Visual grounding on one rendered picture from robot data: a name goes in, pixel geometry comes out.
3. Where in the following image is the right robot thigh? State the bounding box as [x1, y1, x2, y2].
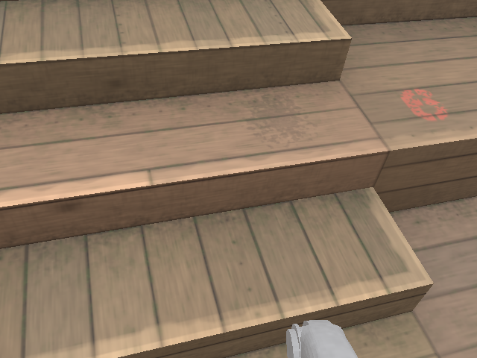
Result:
[286, 320, 358, 358]

